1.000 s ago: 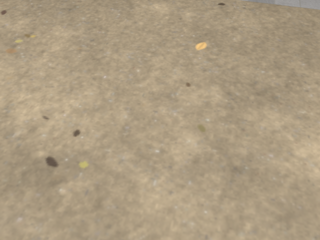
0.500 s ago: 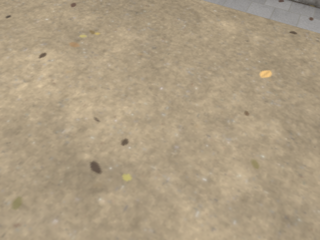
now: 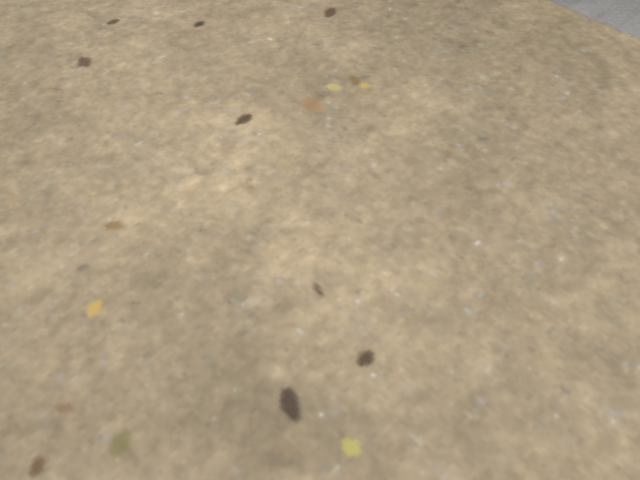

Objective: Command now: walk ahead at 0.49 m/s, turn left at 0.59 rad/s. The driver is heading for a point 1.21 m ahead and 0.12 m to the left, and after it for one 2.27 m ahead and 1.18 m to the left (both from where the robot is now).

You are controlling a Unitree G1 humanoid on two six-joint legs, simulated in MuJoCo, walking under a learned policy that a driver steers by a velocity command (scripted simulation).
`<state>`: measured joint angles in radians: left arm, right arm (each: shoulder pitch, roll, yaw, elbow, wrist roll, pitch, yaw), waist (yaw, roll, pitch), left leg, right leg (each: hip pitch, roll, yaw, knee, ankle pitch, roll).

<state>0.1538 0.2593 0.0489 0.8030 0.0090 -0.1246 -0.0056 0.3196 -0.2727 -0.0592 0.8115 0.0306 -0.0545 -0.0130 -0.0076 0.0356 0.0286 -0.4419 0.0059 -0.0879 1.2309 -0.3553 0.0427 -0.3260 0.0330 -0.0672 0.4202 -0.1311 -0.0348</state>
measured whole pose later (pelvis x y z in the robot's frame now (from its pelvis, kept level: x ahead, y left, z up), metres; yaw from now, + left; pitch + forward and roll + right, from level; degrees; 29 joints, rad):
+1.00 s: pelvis +0.55 +0.12 -0.02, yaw +4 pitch +3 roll +0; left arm 0.11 0.27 0.05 0.70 -0.02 -0.07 -0.06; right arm 0.32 -0.27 -0.06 0.81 -0.01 -0.06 -0.03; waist -0.02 -0.01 0.03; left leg -0.07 0.02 0.12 0.83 -0.48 0.00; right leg -0.55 0.05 -0.06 0.64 -0.14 -0.12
